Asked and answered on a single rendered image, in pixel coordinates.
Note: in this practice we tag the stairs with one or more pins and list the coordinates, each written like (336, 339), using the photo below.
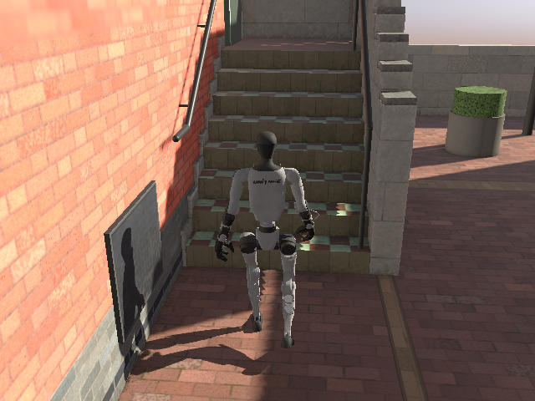
(312, 102)

